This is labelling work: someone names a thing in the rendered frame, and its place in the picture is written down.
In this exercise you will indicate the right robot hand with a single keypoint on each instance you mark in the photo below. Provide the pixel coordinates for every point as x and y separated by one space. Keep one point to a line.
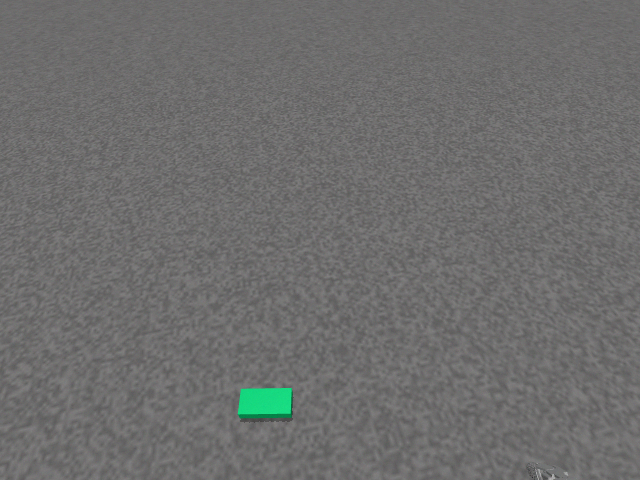
539 471

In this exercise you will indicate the small box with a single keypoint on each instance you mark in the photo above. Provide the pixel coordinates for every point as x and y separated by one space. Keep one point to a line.
265 403

